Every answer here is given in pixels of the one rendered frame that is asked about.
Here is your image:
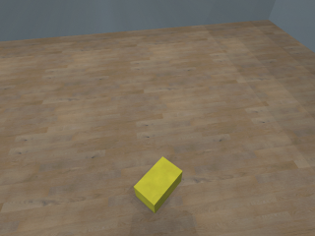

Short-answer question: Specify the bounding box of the carton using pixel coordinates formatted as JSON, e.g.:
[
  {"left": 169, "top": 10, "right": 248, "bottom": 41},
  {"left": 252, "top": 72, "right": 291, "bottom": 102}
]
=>
[{"left": 134, "top": 157, "right": 183, "bottom": 213}]

